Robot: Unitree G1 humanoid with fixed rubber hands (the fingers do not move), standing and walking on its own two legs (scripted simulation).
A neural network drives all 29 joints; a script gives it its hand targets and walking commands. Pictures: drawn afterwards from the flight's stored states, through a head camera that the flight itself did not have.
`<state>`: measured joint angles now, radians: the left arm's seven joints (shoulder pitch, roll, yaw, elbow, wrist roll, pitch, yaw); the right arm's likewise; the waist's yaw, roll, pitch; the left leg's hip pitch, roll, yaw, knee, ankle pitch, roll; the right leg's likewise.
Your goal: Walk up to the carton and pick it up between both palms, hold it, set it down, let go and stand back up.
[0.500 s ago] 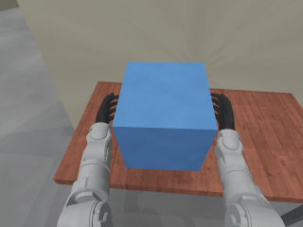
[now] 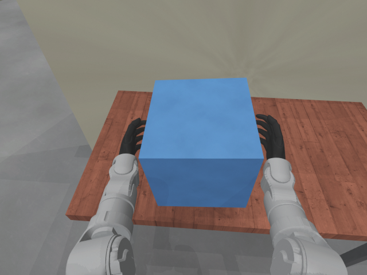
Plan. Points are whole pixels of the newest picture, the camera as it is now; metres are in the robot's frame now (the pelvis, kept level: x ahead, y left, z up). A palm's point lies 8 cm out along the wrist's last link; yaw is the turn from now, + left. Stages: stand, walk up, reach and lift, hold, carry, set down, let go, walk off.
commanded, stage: set down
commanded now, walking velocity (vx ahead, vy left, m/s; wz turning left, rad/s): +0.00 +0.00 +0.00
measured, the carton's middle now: (200, 144) +0.46 -0.01 +0.00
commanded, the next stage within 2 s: none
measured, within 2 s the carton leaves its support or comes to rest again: neither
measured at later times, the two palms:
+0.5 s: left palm (134, 153) +0.40 +0.16 +0.03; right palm (270, 152) +0.40 -0.17 +0.05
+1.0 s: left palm (140, 157) +0.41 +0.15 -0.01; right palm (268, 156) +0.41 -0.18 +0.01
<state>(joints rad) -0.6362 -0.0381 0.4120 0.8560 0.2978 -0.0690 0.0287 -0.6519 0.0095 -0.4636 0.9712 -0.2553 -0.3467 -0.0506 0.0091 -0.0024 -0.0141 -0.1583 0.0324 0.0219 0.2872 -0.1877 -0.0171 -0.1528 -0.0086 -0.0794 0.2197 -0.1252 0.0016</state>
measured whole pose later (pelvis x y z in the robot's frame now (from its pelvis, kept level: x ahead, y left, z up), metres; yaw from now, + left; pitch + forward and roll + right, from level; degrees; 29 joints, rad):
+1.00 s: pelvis +0.01 +0.00 -0.01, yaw +0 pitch +17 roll -1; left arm -0.75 0.01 0.49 1.16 0.29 -0.30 0.07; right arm -0.77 0.01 -0.65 1.10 -0.42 -0.43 -0.02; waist -0.01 0.03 -0.11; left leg -0.46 0.04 0.02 0.36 -0.20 -0.02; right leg -0.46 -0.01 -0.08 0.30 -0.14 0.00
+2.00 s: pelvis +0.00 +0.00 -0.01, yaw +0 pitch +22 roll -1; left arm -0.79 0.00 0.57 1.20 0.36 -0.42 0.07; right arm -0.80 0.00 -0.74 1.13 -0.50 -0.50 0.00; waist -0.02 0.03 -0.13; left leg -0.59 0.03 0.02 0.39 -0.19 -0.01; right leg -0.60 -0.02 -0.08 0.34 -0.13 0.00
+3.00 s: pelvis -0.01 -0.01 -0.02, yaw +0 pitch +24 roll +0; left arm -0.81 -0.01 0.62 1.14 0.43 -0.43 0.05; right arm -0.78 0.04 -0.80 1.06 -0.51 -0.46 0.00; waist -0.02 -0.02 -0.12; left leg -0.67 0.04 0.02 0.45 -0.19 -0.02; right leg -0.68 -0.01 -0.08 0.41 -0.15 -0.01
